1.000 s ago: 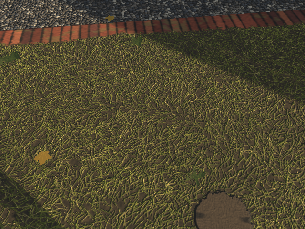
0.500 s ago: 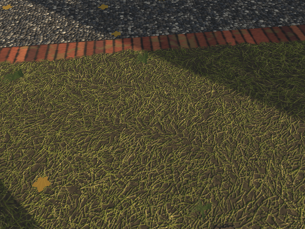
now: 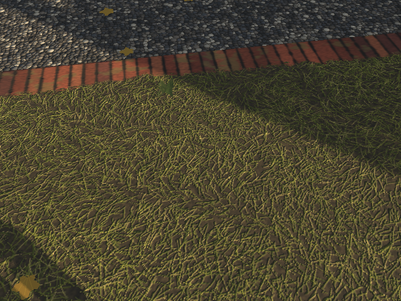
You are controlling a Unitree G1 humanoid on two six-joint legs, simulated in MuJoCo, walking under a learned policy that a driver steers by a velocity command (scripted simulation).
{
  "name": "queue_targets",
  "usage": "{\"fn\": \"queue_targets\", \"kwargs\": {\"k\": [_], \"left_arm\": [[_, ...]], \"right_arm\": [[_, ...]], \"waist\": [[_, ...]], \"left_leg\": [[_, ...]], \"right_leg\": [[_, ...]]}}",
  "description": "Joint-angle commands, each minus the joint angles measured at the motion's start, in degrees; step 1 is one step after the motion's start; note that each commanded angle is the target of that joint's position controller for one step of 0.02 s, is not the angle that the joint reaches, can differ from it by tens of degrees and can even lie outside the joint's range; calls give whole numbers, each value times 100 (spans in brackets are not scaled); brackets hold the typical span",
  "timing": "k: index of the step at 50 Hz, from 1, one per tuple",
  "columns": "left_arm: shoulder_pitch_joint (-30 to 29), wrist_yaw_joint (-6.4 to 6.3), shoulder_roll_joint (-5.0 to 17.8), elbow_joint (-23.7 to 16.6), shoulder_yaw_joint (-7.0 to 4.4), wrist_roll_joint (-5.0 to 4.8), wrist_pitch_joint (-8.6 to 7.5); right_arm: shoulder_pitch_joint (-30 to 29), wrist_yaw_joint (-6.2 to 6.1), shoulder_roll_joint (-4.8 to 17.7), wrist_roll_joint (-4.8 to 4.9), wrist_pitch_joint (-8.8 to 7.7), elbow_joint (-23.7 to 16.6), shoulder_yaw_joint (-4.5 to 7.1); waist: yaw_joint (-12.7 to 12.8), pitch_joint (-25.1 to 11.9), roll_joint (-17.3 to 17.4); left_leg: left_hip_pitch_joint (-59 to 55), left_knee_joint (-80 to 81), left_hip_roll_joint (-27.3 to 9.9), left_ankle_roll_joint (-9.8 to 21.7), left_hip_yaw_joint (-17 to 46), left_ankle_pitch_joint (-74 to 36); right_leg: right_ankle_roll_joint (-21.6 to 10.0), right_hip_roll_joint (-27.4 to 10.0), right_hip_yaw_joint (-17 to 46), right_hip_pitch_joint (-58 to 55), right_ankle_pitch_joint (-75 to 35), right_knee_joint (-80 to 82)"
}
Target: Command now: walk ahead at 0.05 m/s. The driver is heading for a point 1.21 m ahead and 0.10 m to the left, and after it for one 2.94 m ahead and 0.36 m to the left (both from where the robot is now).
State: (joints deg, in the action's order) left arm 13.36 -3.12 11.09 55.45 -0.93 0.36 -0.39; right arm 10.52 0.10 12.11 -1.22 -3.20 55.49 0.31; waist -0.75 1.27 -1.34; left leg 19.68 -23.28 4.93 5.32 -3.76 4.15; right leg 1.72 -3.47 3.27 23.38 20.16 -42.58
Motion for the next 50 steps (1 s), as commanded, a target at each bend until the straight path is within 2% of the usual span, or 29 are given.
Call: {"fn": "queue_targets", "kwargs": {"k": [1, 2, 3, 4, 5, 6, 7, 10, 13, 19, 27, 28, 30, 32, 33, 35, 36, 38, 39, 40, 41, 42, 43, 44, 45, 46, 47, 48, 50], "left_arm": [[993, 9, 368, 175, -114, 72, 126], [1005, 21, 330, 200, -110, 119, 130], [984, 20, 354, 178, -98, 157, 118], [848, 4, 704, 192, -173, 114, 95], [740, 12, 730, 265, -204, 54, 37], [606, 18, 543, 266, -169, 47, -40], [468, 28, 472, 271, -162, 48, -109], [394, 46, 398, 278, -176, -9, -245], [645, 50, 369, 368, -174, -30, -261], [840, 81, 349, 458, -153, -37, -229], [827, 88, 245, 522, -137, -41, -146], [956, 87, 195, 601, -135, -46, -133], [972, 74, 352, 605, -205, -111, -113], [1037, 60, 417, 525, -232, -184, -220], [1179, 70, 496, 535, -258, -215, -311], [1445, 116, 803, 598, -361, -235, -456], [1398, 138, 822, 581, -372, -211, -505], [1201, 196, 742, 492, -353, -196, -539], [981, 221, 765, 411, -352, -223, -514], [640, 238, 775, 284, -343, -227, -483], [242, 244, 755, 98, -323, -211, -494], [117, 242, 364, -117, -225, -195, -568], [66, 236, 314, -203, -205, -214, -660], [49, 277, 500, -218, -253, -295, -711], [124, 315, 503, -169, -251, -329, -717], [124, 313, 507, -141, -279, -280, -717], [71, 298, 615, -143, -353, -215, -689], [66, 312, 579, -145, -374, -199, -647], [-100, 342, 393, -204, -350, -184, -555]], "right_arm": [[-432, -117, 735, 132, 24, -366, 140], [-331, -127, 622, 153, 46, -307, 106], [-176, -125, 544, 168, 60, -236, 82], [93, -151, 634, 188, 94, -177, 140], [167, -191, 608, 153, 118, -149, 149], [193, -217, 545, 107, 129, -120, 141], [275, -232, 478, 87, 142, -69, 137], [396, -227, 421, 38, 158, 77, 130], [292, -199, 396, 92, 136, 139, 123], [348, -175, 356, 135, 134, 287, 109], [356, -212, 375, 158, 222, 431, 129], [455, -212, 320, 160, 232, 513, 121], [478, -216, 430, 234, 242, 560, 187], [285, -201, 411, 278, 111, 454, 195], [131, -171, 323, 296, -2, 377, 179], [-179, -73, 117, 293, -219, 203, 141], [-300, -26, 121, 291, -292, 128, 139], [-187, 45, 207, 317, -369, 127, 175], [103, 63, 220, 342, -374, 233, 201], [697, 61, 301, 354, -354, 476, 274], [1483, 41, 588, 305, -321, 737, 410], [2376, 32, 1275, 320, -299, 912, 619], [2580, 74, 1119, 215, -335, 917, 529], [1974, 61, 707, 145, -387, 759, 376], [1504, 77, 500, 148, -407, 574, 299], [1238, 113, 473, 164, -404, 484, 252], [1137, 129, 367, 163, -378, 453, 194], [1233, 127, 293, 141, -326, 484, 156], [1514, 68, 386, 108, -257, 553, 141]], "waist": [[411, -302, 663], [425, -159, 572], [391, 68, 378], [115, 363, -55], [13, 457, -526], [-33, 396, -713], [-113, 312, -778], [-118, 148, -380], [20, 79, -24], [82, -172, 150], [66, -54, 127], [78, -180, 108], [75, 175, -34], [160, 740, -85], [235, 873, -235], [308, 908, -824], [281, 949, -839], [93, 750, -654], [-102, 640, -583], [-408, 462, -486], [-747, 260, -58], [-980, -47, 1496], [-930, -224, 1794], [-562, 118, 963], [-333, 197, 567], [-177, 296, 274], [-84, 307, 252], [-56, 272, 382], [-58, 299, 466]], "left_leg": [[1064, 1326, -1412, 516, 1411, 2739], [1154, 1293, -1319, 312, 1397, 3117], [1142, 1124, -1169, 75, 1319, 3242], [882, 897, -843, -92, 972, 2879], [205, 555, -595, -182, 623, 2311], [-301, 259, -568, -212, 566, 1834], [-592, 89, -553, -198, 507, 1496], [-720, 2, -589, -132, 489, 1112], [-548, 36, -631, -90, 539, 938], [-801, -204, -648, -88, 521, -88], [-923, -305, -665, -102, 550, -453], [-979, -320, -588, -90, 469, 129], [-569, -481, -402, 12, 345, 2319], [169, -571, -497, 120, 523, 3190], [530, -815, -510, 125, 503, 2984], [1252, -1724, -405, 75, 126, 2001], [1446, -1895, -503, 127, 182, 1864], [1222, -1674, -583, 204, 184, 2011], [544, -1164, -529, 233, 86, 1858], [-698, -693, -401, 261, 43, 1508], [-1844, -302, -631, 375, 631, 1360], [-2999, 662, -1771, 976, 2718, 1685], [-3366, 1314, -2666, 1438, 4516, 1503], [-3061, 1159, -2726, 1282, 4106, 1333], [-2777, 1156, -2476, 1061, 3305, 1051], [-2526, 1249, -2234, 872, 2650, 651], [-2340, 1302, -2006, 664, 2116, 110], [-2180, 1335, -1808, 534, 1715, -305], [-2045, 1431, -1668, 539, 1321, -890]], "right_leg": [[-148, 176, -340, -1600, -627, 716], [-253, 159, -332, -1660, -577, 989], [-392, -37, -103, -1541, -539, 1550], [-555, -153, 103, -891, 259, 1892], [-604, -94, 173, -114, 1068, 2196], [-558, -93, 219, 189, 1306, 2474], [-468, -101, 240, 273, 1189, 2582], [-385, -47, 180, 0, 561, 2422], [-407, 41, 42, -445, -147, 2170], [-412, 109, -93, -828, -1192, 1897], [-392, 171, -173, -939, -1561, 1861], [-418, 227, -233, -1016, -982, 1899], [-670, 236, -127, -735, 942, 1936], [-971, -94, 382, -541, 2027, 2177], [-1142, -362, 785, -716, 2138, 2352], [-1598, -1253, 2035, -1410, 1928, 2906], [-1717, -1538, 2361, -1549, 1329, 2900], [-1583, -1511, 2014, -1710, 107, 2637], [-1396, -1305, 1596, -1415, -97, 2484], [-1136, -924, 1050, -725, -395, 2214], [-821, -389, 390, 65, -1314, 1232], [-339, 500, -664, 1277, -1136, -921], [-340, 702, -189, 2236, 835, -2408], [-537, 287, 226, 2651, 694, -3179], [-668, 32, 222, 2639, 130, -3267], [-708, -176, 136, 2582, -376, -2972], [-707, -323, 50, 2382, -716, -2639], [-663, -370, -64, 2141, -895, -2429], [-510, -365, -281, 2134, -1132, -2122]]}}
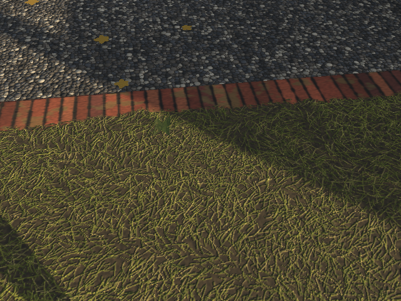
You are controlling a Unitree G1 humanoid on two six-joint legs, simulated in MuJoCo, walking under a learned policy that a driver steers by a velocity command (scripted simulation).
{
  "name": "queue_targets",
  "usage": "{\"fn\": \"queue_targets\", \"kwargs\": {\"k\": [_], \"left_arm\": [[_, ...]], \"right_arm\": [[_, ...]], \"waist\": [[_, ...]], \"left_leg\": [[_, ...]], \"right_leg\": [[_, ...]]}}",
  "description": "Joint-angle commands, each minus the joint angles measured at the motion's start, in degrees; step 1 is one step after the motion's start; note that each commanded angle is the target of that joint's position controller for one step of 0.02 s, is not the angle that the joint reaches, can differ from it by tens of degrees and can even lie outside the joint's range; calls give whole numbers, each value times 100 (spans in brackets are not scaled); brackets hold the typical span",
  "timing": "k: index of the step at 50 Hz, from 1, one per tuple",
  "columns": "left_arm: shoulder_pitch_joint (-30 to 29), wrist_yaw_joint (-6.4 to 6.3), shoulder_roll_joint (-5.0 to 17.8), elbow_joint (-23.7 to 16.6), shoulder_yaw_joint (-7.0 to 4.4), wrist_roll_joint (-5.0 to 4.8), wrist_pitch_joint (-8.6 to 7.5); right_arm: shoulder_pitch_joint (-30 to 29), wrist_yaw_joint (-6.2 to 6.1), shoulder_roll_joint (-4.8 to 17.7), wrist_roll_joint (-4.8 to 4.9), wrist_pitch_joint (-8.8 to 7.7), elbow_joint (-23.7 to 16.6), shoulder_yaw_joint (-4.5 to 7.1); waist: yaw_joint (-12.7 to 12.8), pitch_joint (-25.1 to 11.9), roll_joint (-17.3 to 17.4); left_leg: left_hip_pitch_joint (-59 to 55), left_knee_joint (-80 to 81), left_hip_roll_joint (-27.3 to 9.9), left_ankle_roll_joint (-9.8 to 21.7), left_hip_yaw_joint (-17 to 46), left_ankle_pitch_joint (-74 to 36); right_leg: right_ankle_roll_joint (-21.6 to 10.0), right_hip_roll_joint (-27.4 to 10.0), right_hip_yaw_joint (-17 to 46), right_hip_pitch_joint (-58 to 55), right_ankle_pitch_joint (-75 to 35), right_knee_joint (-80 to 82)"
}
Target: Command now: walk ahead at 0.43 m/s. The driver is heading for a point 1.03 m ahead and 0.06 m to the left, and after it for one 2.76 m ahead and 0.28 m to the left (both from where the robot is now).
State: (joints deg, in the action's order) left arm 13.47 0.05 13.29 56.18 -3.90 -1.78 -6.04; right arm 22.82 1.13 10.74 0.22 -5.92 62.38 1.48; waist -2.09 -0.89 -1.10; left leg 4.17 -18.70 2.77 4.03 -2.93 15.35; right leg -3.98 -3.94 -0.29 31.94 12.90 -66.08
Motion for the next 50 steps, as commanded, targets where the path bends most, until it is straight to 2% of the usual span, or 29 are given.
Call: {"fn": "queue_targets", "kwargs": {"k": [1, 6, 11, 13, 14, 15, 16, 17, 18, 19, 20, 21, 22, 23, 24, 26, 30, 34, 38, 41, 42, 43, 44, 45, 46, 47, 48, 49, 50], "left_arm": [[-360, 23, 137, -387, -35, 44, 38], [-1734, 80, 55, -924, 103, 38, 22], [-2317, 245, 235, -1229, 131, -13, -38], [-1980, 276, 456, -1204, 42, 1, -70], [-1473, 257, 645, -1088, -50, 1, -70], [-440, 216, 894, -781, -189, -10, -52], [702, 151, 1263, -520, -301, 63, -20], [1250, 172, 1622, -357, -358, 180, -7], [1139, 170, 1093, -326, -209, 159, 1], [467, 166, 870, -408, -127, 103, -27], [-134, 180, 655, -549, -45, 113, -59], [-448, 227, 487, -570, 10, 174, -101], [-561, 254, 370, -531, 51, 227, -137], [-549, 278, 321, -468, 65, 224, -136], [-450, 269, 366, -397, 62, 207, -138], [-242, 192, 581, -293, 28, 215, -142], [242, 23, 792, -189, -15, 190, -80], [685, -26, 886, -69, -29, 111, -34], [1029, -35, 934, 107, -66, 73, 58], [928, -57, 1050, 120, -124, 59, 143], [773, -60, 1069, 83, -125, 58, 172], [709, -65, 910, 46, -68, 93, 205], [781, -81, 699, -126, 37, 209, 202], [1557, -36, -59, -49, 240, 195, 89], [1330, -31, 563, 50, 106, 95, -22], [873, -36, 806, -83, 33, -20, -62], [608, -81, 792, -138, 30, 11, -36], [431, -130, 769, -162, -19, 78, 26], [505, -145, 684, -165, -32, 97, 119]], "right_arm": [[356, -75, 620, -49, 27, -133, 29], [510, -200, 883, -40, 52, -219, 64], [751, -202, 918, 50, 83, -107, 137], [599, -205, 1056, 23, 120, -161, 195], [522, -203, 1129, -4, 158, -185, 225], [387, -193, 1102, -33, 203, -238, 214], [281, -167, 962, -90, 198, -399, 141], [1131, -63, 42, -31, 73, -408, -103], [736, -25, 490, 127, -114, -356, 3], [86, -27, 877, 272, -207, -641, 113], [-310, -83, 961, 270, -234, -766, 128], [-439, -143, 913, 186, -190, -773, 183], [-236, -170, 788, 119, -91, -749, 207], [-77, -184, 633, 110, -2, -718, 204], [-28, -198, 537, 115, 63, -716, 204], [-379, -225, 599, 83, 135, -871, 236], [-1354, -203, 663, 1, 113, -1186, 269], [-2179, -119, 561, 51, 67, -1384, 209], [-2744, 15, 605, 104, 24, -1617, 167], [-2519, 93, 811, 118, -43, -1651, 222], [-2053, 90, 958, 109, -61, -1531, 303], [-1098, 58, 1244, 64, -74, -1223, 459], [-59, 11, 1767, -67, -83, -1025, 588], [115, 49, 2050, -112, -40, -911, 620], [79, 64, 1474, -54, -41, -975, 462], [-435, 51, 1225, -33, -50, -1067, 376], [-962, 60, 1086, -36, -49, -1173, 309], [-1251, 68, 936, -39, -46, -1190, 271], [-1334, 69, 809, -100, -50, -1146, 226]], "waist": [[53, 588, 420], [-207, 876, 508], [-162, 985, 535], [147, 575, 700], [442, 173, 850], [954, -403, 881], [1355, -1190, 499], [854, -2337, -1149], [1036, -2257, -943], [865, -1139, -841], [634, -637, -192], [399, -294, 105], [147, -240, -26], [40, -167, -137], [-13, -58, -185], [-26, 198, -193], [216, 364, -118], [497, 439, -153], [648, 592, -195], [396, 438, -347], [97, 168, -385], [-318, -397, -271], [-586, -1347, 424], [-153, -2030, 1981], [-341, -2062, 1272], [-232, -1364, 999], [-15, -976, 481], [124, -655, 315], [303, -585, 445]], "left_leg": [[-426, 1045, -1443, 691, 1146, -2190], [34, 1368, -1274, 604, 714, -2084], [-864, 1091, -1645, 573, 614, -2574], [-1194, 455, -1709, 462, 518, -4279], [-1258, -188, -1673, 397, 457, -5305], [-908, -1353, -1445, 258, 291, -5759], [536, -3115, -1185, 101, 205, -4248], [2776, -5447, -1, -259, 374, 355], [3424, -6289, -10, -106, 1224, 1470], [3892, -6402, -353, -5, 1046, 1124], [3631, -6116, -691, 29, 893, 546], [3313, -5763, -888, 17, 792, 231], [2880, -5480, -1081, 29, 853, 50], [2673, -5277, -1126, 17, 832, 23], [2624, -5075, -1166, -12, 777, 35], [2924, -4591, -1246, -133, 699, -272], [3596, -3159, -1247, -304, 620, -1532], [3344, -1909, -963, -339, 360, -2184], [3449, -1328, -853, -247, 349, -1770], [2890, -1053, -684, -24, 240, -1115], [2181, -932, -495, 86, 70, -1025], [916, -876, -372, 257, 12, -1246], [-851, -1068, -1499, 656, 1231, -2237], [-2578, -490, -2710, 1585, 3659, -2583], [-2406, -331, -2568, 1421, 3754, -2967], [-1702, -393, -2406, 1201, 2748, -3721], [-917, -314, -2160, 1055, 2040, -4284], [-258, -122, -1964, 974, 1633, -4367], [197, 44, -1815, 890, 1373, -4448]], "right_leg": [[133, -320, 29, 1360, -572, 505], [263, -32, -269, 821, -1622, 2647], [-14, 88, -207, 731, -1519, 3491], [-202, 336, -341, 32, -1150, 3564], [-321, 535, -459, -679, -970, 3522], [-494, 669, -514, -1992, -1009, 3594], [-844, -271, 569, -3965, -854, 3400], [-1867, -1844, 3624, -6028, 568, 4049], [-1715, -1828, 4526, -5792, 988, 4910], [-1387, -1642, 3552, -4850, 714, 5050], [-1208, -1449, 2710, -3766, 42, 5220], [-1090, -1229, 2113, -2891, -538, 5385], [-999, -1019, 1692, -2373, -697, 5537], [-1002, -908, 1476, -2072, -685, 5686], [-1040, -849, 1276, -1838, -726, 5820], [-1101, -819, 1032, -1617, -772, 6039], [-976, -759, 774, -2022, -949, 6124], [-786, -660, 437, -2355, -1002, 6049], [-748, -957, 468, -3089, -1020, 5688], [-610, -1151, 535, -3428, -1735, 5200], [-505, -1028, 394, -3394, -2696, 4660], [-314, -651, 125, -3122, -3490, 3469], [-27, -213, -211, -1980, -2141, 1552], [365, 888, -70, 181, 1864, -341], [302, 679, 854, 536, 2242, -1034], [250, 452, 768, 785, 1890, -1128], [290, 120, 531, 595, 1464, -854], [325, -49, 435, 381, 1196, -497], [319, -188, 435, -43, 1000, -231]]}}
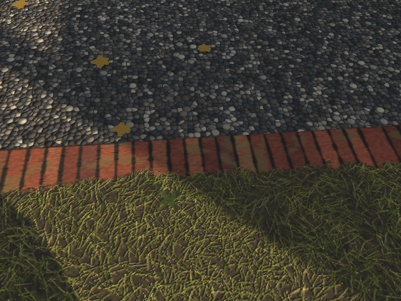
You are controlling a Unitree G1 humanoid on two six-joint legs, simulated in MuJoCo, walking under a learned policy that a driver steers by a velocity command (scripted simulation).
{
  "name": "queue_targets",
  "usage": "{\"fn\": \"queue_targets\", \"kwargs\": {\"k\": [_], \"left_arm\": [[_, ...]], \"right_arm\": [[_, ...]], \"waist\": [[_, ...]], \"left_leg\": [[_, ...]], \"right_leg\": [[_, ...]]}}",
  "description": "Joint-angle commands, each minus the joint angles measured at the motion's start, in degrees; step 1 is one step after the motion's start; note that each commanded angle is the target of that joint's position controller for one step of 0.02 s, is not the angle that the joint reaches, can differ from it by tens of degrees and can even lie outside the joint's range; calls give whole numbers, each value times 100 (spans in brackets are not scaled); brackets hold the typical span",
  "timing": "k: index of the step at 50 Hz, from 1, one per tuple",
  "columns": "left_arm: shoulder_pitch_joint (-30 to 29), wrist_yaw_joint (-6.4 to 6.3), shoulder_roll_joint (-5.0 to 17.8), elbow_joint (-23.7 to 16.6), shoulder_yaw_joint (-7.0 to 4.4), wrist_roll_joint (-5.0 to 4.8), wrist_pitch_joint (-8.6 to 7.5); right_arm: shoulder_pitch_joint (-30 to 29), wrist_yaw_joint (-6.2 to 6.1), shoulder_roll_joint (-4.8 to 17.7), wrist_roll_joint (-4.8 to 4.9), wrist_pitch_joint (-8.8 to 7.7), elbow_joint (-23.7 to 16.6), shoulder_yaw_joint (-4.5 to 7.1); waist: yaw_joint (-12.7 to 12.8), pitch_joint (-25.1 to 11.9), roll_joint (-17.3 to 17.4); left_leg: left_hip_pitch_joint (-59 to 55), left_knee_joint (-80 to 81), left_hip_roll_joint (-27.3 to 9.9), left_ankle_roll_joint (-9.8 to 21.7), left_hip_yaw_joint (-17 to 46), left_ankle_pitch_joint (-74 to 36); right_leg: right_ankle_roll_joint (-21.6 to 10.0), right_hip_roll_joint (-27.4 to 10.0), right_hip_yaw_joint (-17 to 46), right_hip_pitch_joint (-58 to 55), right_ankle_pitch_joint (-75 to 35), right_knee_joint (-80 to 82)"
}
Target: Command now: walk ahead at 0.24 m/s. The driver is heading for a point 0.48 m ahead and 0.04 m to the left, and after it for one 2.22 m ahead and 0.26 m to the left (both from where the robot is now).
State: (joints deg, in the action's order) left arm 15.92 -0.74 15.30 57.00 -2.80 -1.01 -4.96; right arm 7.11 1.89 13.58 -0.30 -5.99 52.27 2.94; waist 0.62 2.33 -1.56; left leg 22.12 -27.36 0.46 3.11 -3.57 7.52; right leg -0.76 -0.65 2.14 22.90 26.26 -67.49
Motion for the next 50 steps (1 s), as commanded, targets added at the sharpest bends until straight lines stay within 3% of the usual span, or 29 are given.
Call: {"fn": "queue_targets", "kwargs": {"k": [1, 2, 4, 7, 11, 13, 14, 15, 16, 17, 18, 19, 20, 23, 30, 31, 33, 35, 37, 39, 41, 43, 44, 45, 46, 47, 48, 49, 50], "left_arm": [[385, -72, 311, -205, -125, 28, 94], [472, -81, 166, -178, -104, 40, 153], [298, -116, 110, -254, -92, 72, 215], [-153, -130, 110, -340, -59, 98, 290], [-547, -134, 253, -370, -101, 80, 399], [-547, -130, 252, -323, -119, 122, 393], [-525, -133, 310, -285, -136, 180, 386], [-462, -149, 508, -259, -178, 217, 380], [-568, -177, 801, -291, -226, 178, 395], [-703, -163, 629, -213, -202, 107, 418], [-816, -121, 365, -209, -172, 65, 422], [-874, -104, 276, -195, -146, 101, 409], [-903, -91, 281, -181, -139, 134, 382], [-789, -99, 312, -33, -151, 107, 317], [-825, -119, 296, 152, -142, 82, 369], [-731, -117, 251, 231, -137, 73, 385], [-662, -117, 338, 286, -188, -9, 419], [-744, -116, 296, 211, -180, -38, 336], [-1007, -60, 144, 79, -146, -59, 136], [-1243, 50, -18, -85, -107, -44, -38], [-1188, 127, -9, -108, -113, -42, -126], [-128, 146, 89, 263, -200, -89, -154], [707, 106, 539, 492, -365, -63, -156], [1554, 112, 1306, 703, -581, -33, -152], [1568, 133, 733, 675, -370, 86, -201], [1092, 118, 324, 556, -220, 111, -221], [618, 127, 176, 382, -152, 83, -221], [354, 141, 127, 313, -111, 54, -210], [257, 130, 23, 295, -62, 85, -194]], "right_arm": [[227, -6, 440, -97, -43, -71, 53], [224, -25, 431, -124, -53, -8, 34], [157, -104, 584, -135, -43, 64, 53], [137, -203, 750, -86, 60, 135, 75], [300, -235, 718, -57, 194, 316, 51], [210, -250, 629, 16, 253, 354, 18], [356, -252, 539, 61, 270, 416, -7], [551, -257, 433, 9, 270, 453, -37], [976, -246, 401, -73, 257, 523, -20], [1197, -273, 228, -67, 290, 587, -51], [876, -307, 337, -58, 348, 562, -42], [673, -341, 415, -25, 411, 524, -22], [615, -365, 437, -12, 459, 537, -13], [642, -366, 436, -25, 496, 588, -8], [683, -375, 366, 9, 537, 762, -1], [825, -376, 324, 16, 550, 849, -3], [846, -382, 434, 82, 570, 876, 44], [919, -397, 465, 152, 482, 828, 52], [1313, -388, 615, 203, 304, 898, 89], [1537, -361, 914, 211, 167, 980, 184], [1475, -305, 774, 198, 87, 930, 149], [837, -242, 752, 240, 119, 697, 126], [321, -234, 714, 238, 103, 444, 105], [323, -255, 297, 237, 32, 205, 19], [283, -278, 444, 244, -15, 222, 74], [450, -245, 494, 355, -17, 275, 131], [628, -221, 378, 394, 24, 372, 122], [639, -227, 303, 378, 60, 411, 144], [614, -227, 337, 334, 117, 410, 200]], "waist": [[127, -886, 566], [218, -862, 584], [289, -825, 654], [174, -908, 676], [18, -722, 684], [128, -587, 616], [143, -531, 476], [46, -570, 207], [-332, -589, -328], [-467, -612, -753], [-283, -383, -579], [-225, -298, -437], [-201, -276, -333], [-167, -457, -217], [-124, -487, 68], [-138, -578, 88], [-112, -257, 231], [-144, 342, 380], [-297, 649, 631], [-305, 725, 1165], [-179, 623, 1005], [430, 314, 812], [827, 133, 204], [960, -347, -1544], [868, -426, -1120], [508, -120, -541], [267, -31, -321], [156, 191, -217], [79, 225, -320]], "left_leg": [[-1311, 1026, -1483, 1000, 1238, -3830], [-1101, 1092, -1410, 1043, 1025, -4064], [-959, 1153, -1310, 1068, 716, -4327], [-912, 1182, -1185, 951, 451, -3974], [-937, 1240, -1254, 924, 643, -2426], [-843, 1049, -1155, 778, 699, -1466], [-794, 910, -952, 563, 696, -821], [-672, 687, -715, 327, 633, -157], [-345, 499, -292, 125, 406, 595], [-460, 608, -106, -7, 205, 855], [-683, 574, -86, -90, 120, 798], [-735, 526, -118, -97, 119, 710], [-755, 486, -154, -82, 150, 592], [-908, 415, -236, -76, 203, 129], [-1037, 288, -275, -137, 184, -200], [-1084, 312, -228, -120, 124, 349], [-760, 315, -206, 68, 173, 2044], [-512, 531, -481, 334, 606, 3129], [-925, 853, -1012, 659, 1399, 3293], [-1534, 1234, -1907, 1085, 2537, 2685], [-1591, 968, -1997, 1090, 2540, 1374], [-574, 423, -1426, 701, 1763, 683], [416, -798, -795, 317, 1057, -181], [1728, -3044, 124, -182, 64, 564], [2314, -4257, 193, -120, 941, 2347], [2548, -4727, -87, 71, 1330, 2085], [2453, -4682, -298, 176, 1307, 1532], [2456, -4348, -434, 226, 1267, 1090], [2200, -4000, -589, 249, 1167, 757]], "right_leg": [[17, -519, 162, 557, -479, 131], [57, -518, 131, 365, -612, 414], [136, -492, 70, 264, -944, 1212], [191, -431, -53, -120, -1555, 2318], [153, -379, -59, -379, -1693, 3048], [35, -312, -152, -761, -1931, 3783], [-50, -332, -110, -1050, -2431, 4293], [-141, -608, 163, -1413, -3304, 4359], [-328, -872, 364, -1732, -3893, 4160], [-503, -869, 410, -1501, -3103, 4195], [-409, -671, 363, -1079, -2413, 4323], [-293, -572, 286, -930, -2275, 4362], [-223, -493, 206, -935, -2427, 4319], [-232, -426, 116, -1193, -3028, 4119], [-303, -359, 48, -1344, -3302, 3973], [-313, -283, -27, -1371, -2682, 3977], [-406, -94, -153, -1046, -515, 3866], [-481, -72, -72, -348, 835, 3858], [-476, -17, -207, 434, 492, 3374], [-434, 34, -550, 1080, -421, 2569], [-506, -39, -508, 915, -349, 2646], [-589, 82, -537, -1005, -694, 3626], [-771, -379, 326, -2282, -863, 4275], [-1374, -1657, 2490, -3594, -925, 5152], [-1563, -2283, 3460, -3600, -1681, 5410], [-1338, -2278, 2725, -3318, -1990, 5255], [-1090, -2008, 1913, -2999, -2106, 5309], [-881, -1795, 1236, -2754, -2394, 5422], [-636, -1553, 629, -2522, -2709, 5471]]}}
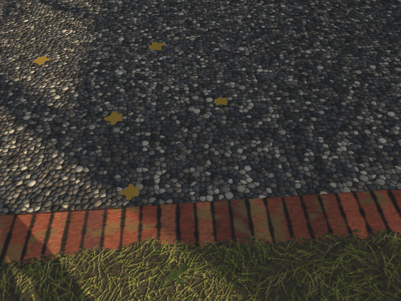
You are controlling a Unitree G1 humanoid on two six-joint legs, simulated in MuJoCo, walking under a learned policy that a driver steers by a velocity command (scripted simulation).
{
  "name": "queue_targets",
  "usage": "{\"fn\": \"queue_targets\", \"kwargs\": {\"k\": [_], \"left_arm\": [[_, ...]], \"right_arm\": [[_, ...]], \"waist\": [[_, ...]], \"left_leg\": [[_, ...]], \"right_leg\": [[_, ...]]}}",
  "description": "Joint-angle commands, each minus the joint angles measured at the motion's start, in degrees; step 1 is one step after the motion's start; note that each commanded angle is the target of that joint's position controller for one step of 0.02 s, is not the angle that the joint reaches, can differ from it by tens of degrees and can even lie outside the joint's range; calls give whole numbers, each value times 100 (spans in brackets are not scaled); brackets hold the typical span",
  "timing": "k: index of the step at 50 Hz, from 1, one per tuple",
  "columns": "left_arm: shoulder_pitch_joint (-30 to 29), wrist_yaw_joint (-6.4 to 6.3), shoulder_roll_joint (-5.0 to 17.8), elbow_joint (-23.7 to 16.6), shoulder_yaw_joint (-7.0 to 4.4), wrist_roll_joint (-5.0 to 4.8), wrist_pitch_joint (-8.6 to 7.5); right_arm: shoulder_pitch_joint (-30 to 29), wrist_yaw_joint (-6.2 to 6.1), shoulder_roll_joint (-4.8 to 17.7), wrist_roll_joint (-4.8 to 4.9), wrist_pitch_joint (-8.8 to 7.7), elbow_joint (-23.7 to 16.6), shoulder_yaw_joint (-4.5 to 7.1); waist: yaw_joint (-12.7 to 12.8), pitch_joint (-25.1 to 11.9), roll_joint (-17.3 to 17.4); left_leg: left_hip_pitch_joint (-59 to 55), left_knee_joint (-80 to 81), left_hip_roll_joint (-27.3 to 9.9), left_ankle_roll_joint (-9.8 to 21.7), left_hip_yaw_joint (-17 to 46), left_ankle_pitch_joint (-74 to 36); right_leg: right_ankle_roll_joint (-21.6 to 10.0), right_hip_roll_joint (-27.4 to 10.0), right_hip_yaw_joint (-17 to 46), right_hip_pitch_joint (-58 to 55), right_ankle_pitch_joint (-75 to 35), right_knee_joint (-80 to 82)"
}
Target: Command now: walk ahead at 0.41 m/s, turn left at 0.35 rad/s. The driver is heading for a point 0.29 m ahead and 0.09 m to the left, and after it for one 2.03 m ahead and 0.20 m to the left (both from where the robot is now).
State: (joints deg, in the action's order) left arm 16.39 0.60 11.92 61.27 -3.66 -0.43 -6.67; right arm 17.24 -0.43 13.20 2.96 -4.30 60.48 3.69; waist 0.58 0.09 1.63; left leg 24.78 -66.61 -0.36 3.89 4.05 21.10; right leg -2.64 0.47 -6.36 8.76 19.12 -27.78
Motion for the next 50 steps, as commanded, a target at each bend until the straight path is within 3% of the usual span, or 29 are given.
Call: {"fn": "queue_targets", "kwargs": {"k": [1, 4, 7, 10, 12, 14, 16, 17, 18, 19, 20, 21, 22, 23, 24, 26, 29, 32, 35, 39, 42, 45, 46, 47, 48, 49, 50], "left_arm": [[266, -23, 309, -118, 45, 90, 1], [478, -144, 586, -84, 10, 169, 20], [386, -240, 745, -181, -15, 190, 46], [647, -287, 853, -173, -60, 107, 63], [610, -311, 898, -214, -80, 64, 135], [521, -362, 1092, -304, -133, 11, 209], [245, -398, 1285, -470, -189, -42, 272], [13, -379, 1301, -596, -188, -76, 261], [82, -324, 1044, -765, -125, 69, 193], [938, -209, 387, -946, 62, 150, 49], [573, -124, 820, -1021, -22, -10, -78], [-10, -144, 902, -1254, -64, -187, -67], [-164, -227, 919, -1256, -91, -119, 1], [-151, -323, 1055, -1224, -163, -8, 111], [-45, -360, 1126, -1258, -214, 35, 241], [107, -409, 960, -1314, -218, 76, 402], [68, -452, 883, -1326, -202, 95, 477], [-224, -432, 747, -1348, -133, 66, 543], [-656, -370, 796, -1439, -92, -9, 556], [-944, -298, 1050, -1668, -134, -68, 534], [-915, -226, 953, -1750, -116, -57, 511], [-551, -119, 774, -1628, -86, -92, 484], [-381, -79, 777, -1568, -89, -85, 477], [-343, -69, 999, -1579, -145, -39, 490], [-256, -116, 1588, -1660, -288, 41, 522], [-142, -135, 1900, -1683, -380, 57, 559], [135, -141, 1605, -1733, -309, 135, 524]], "right_arm": [[-373, 40, 329, -14, 7, -408, 146], [-725, 115, 118, -76, 129, -626, 128], [-1396, 163, 36, -104, 128, -1005, 64], [-1981, 270, 4, -145, 136, -1315, -2], [-2214, 354, 27, -169, 136, -1500, -10], [-2001, 416, 212, -204, 149, -1597, 72], [-937, 441, 638, -180, 169, -1421, 270], [-208, 382, 995, -187, 178, -1246, 444], [140, 221, 1410, -219, 223, -1174, 550], [-359, 170, 1864, -432, 190, -1512, 519], [-56, 195, 1576, -446, 217, -1579, 440], [-500, 203, 1279, -378, 180, -1664, 363], [-965, 211, 1043, -220, 148, -1724, 305], [-1218, 198, 873, -196, 142, -1803, 250], [-1299, 197, 869, -259, 149, -1838, 248], [-1278, 176, 926, -351, 124, -1826, 249], [-1098, 78, 787, -413, 99, -1717, 160], [-1122, -2, 484, -458, 139, -1577, 1], [-1114, -41, 692, -548, 136, -1475, 8], [-853, -134, 1037, -436, 257, -1401, 101], [-707, -253, 1046, -339, 396, -1458, 129], [-914, -339, 1088, -250, 530, -1606, 171], [-954, -355, 1125, -192, 575, -1626, 196], [-885, -354, 1092, -164, 574, -1643, 212], [-950, -314, 864, -299, 514, -1828, 166], [-1427, -279, 692, -452, 425, -2047, 137], [-1556, -222, 810, -442, 369, -2064, 167]], "waist": [[61, 400, -730], [63, 507, -520], [125, 725, -468], [270, 819, -453], [214, 905, -423], [-30, 535, -707], [-617, -151, -961], [-1041, -529, -848], [-1006, -936, 92], [-132, -1995, 1230], [-582, -2789, 401], [-477, -1908, 195], [-228, -1007, -300], [-63, -716, -388], [98, -591, -325], [235, -593, -62], [193, -819, 163], [115, -807, 286], [-88, -523, 400], [-277, -293, 383], [-265, -391, 325], [-3, -632, 296], [132, -656, 303], [141, -685, 144], [-1, -807, -897], [147, -560, -1911], [359, -860, -1297]], "left_leg": [[1707, 46, -509, 136, 252, -835], [1909, 395, -521, -49, 68, -1331], [1876, 1556, -511, -133, -165, -1934], [1725, 2269, -470, -60, -545, -2199], [1499, 2701, -315, 38, -844, -2058], [767, 2780, 33, 181, -1176, -1714], [-552, 2943, 387, 437, -1214, -1530], [-1660, 3584, 481, 634, -1035, -2104], [-3103, 3665, -346, 945, 161, -3785], [-4690, 3564, -2100, 2275, 3166, -6103], [-4369, 4204, -2155, 2347, 3369, -5272], [-3609, 4406, -1838, 2003, 2591, -4392], [-2547, 4642, -1463, 1641, 1946, -3823], [-1772, 4783, -1265, 1457, 1638, -3475], [-1131, 4923, -1117, 1387, 1466, -3208], [-590, 5016, -963, 1369, 1175, -3378], [-674, 4977, -921, 1301, 752, -3833], [-716, 5130, -777, 989, 449, -2615], [-644, 5395, -834, 853, 416, -1518], [-1531, 5173, -1295, 1040, 828, -1510], [-2284, 4766, -1647, 1147, 1022, -2740], [-2449, 4230, -1564, 977, 597, -4232], [-2327, 4016, -1410, 785, 354, -4257], [-1975, 3636, -1117, 451, 73, -3686], [-890, 2534, -520, -16, -551, -2407], [866, 1587, 457, -460, -834, 873], [1315, 565, 430, -514, -225, 1667]], "right_leg": [[-357, -1479, 1111, -957, -2193, 1557], [-460, -1480, 629, -803, -2594, 1815], [-421, -1417, 150, -565, -2537, 2058], [-426, -1536, -215, -747, -2701, 2113], [-345, -1536, -547, -889, -3857, 1713], [-240, -1558, -722, -1053, -5860, 926], [-119, -1546, -668, -974, -6803, -480], [77, -1320, -673, -552, -6120, -1638], [418, -804, -620, 821, -2444, -3614], [680, 251, 197, 2647, 2177, -5830], [555, 118, 1320, 2589, 1927, -6169], [442, -103, 1231, 2943, 1399, -5909], [463, -349, 1093, 3013, 959, -5389], [472, -514, 1084, 2750, 717, -5029], [459, -601, 1127, 2342, 561, -4746], [515, -594, 1040, 2018, 327, -4356], [622, -644, 1023, 2083, -183, -3815], [660, -844, 1110, 1880, -756, -2692], [628, -792, 1031, 1486, -941, -1686], [574, -605, 928, 1993, 10, -1454], [517, -493, 839, 2238, 511, -1459], [378, -237, 503, 1569, 96, -592], [260, -154, 423, 1136, -651, 131], [61, -290, 772, 626, -1639, 545], [-385, -1209, 2031, -213, -3575, 518], [-1357, -2168, 3293, -886, -5573, 556], [-1703, -2244, 3312, -1211, -5477, 561]]}}
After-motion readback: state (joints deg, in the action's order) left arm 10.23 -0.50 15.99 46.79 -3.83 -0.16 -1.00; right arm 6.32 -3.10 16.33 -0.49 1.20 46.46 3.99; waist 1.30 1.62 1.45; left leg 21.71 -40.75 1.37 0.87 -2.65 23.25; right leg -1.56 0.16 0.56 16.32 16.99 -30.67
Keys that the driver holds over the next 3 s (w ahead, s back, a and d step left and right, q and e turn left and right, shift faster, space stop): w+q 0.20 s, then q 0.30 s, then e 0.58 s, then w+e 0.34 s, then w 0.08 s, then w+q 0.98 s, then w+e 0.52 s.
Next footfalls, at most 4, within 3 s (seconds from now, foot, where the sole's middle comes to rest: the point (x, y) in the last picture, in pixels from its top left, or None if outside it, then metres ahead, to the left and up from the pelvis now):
0.36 left None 0.32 0.16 -0.77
0.94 right None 0.33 -0.06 -0.77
1.36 left None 0.42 0.19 -0.77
1.78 right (256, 266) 0.64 -0.13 -0.77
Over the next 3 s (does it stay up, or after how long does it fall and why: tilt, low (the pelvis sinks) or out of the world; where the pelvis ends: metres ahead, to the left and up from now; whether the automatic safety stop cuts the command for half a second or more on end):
stays up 1.18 0.10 0.00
